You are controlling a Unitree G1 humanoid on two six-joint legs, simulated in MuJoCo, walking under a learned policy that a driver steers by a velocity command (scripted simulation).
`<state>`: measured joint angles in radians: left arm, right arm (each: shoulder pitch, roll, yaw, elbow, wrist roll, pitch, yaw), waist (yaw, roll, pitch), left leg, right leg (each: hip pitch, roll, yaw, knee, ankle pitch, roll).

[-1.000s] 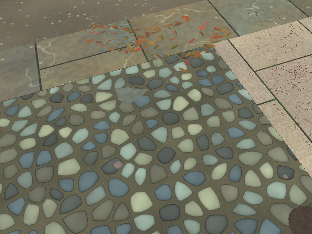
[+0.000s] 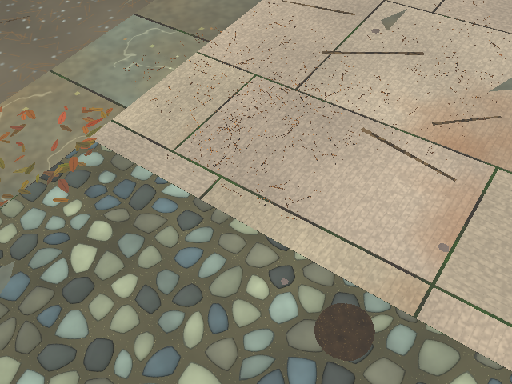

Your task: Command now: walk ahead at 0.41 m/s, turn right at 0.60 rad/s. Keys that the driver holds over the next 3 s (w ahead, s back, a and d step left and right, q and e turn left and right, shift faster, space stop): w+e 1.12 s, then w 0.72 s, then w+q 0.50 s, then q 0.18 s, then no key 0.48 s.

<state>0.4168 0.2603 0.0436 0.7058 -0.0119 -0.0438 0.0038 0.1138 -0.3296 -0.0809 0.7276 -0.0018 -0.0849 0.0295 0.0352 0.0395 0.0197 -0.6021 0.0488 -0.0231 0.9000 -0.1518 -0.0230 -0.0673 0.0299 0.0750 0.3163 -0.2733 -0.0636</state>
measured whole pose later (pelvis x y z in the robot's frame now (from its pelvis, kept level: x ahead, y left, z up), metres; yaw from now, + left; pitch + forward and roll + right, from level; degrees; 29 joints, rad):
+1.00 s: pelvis +0.52 -0.14 +0.00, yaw -35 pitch +1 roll +0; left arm 0.33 0.29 0.06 0.65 -0.01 -0.05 -0.01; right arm 0.09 -0.32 -0.04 0.70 -0.01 -0.09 0.01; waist 0.04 0.03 0.07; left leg -0.62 0.09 -0.07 0.98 -0.25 -0.04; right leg -0.23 0.11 0.07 0.38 -0.17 -0.10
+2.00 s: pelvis +0.93 -0.49 +0.00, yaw -43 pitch +1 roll -1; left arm 0.31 0.27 0.05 0.77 0.01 -0.09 -0.02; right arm 0.21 -0.32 -0.05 0.78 0.02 -0.05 0.01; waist 0.03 0.05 0.02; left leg -0.66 0.10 -0.07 1.00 -0.17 -0.02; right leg -0.12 0.06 -0.07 0.28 -0.17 -0.06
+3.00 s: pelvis +1.29 -0.71 -0.02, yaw -19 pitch +0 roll -1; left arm 0.13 0.22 0.01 0.78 0.01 -0.01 -0.01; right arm 0.21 -0.27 -0.05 0.77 -0.01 0.05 -0.03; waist 0.00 0.02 0.04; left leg -0.25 0.03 -0.08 0.55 -0.30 -0.05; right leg -0.36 0.03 0.01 0.51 -0.15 -0.02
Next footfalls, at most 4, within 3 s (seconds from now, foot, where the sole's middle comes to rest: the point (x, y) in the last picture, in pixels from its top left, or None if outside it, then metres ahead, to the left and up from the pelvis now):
0.24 left None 0.33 0.12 -0.79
0.76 right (388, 368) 0.53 -0.22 -0.79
1.24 left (363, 254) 0.87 -0.20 -0.79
1.74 right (490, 245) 0.89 -0.57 -0.79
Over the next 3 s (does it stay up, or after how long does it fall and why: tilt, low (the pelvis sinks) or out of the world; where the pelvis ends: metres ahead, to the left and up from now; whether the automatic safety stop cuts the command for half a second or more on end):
stays up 1.29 -0.71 -0.02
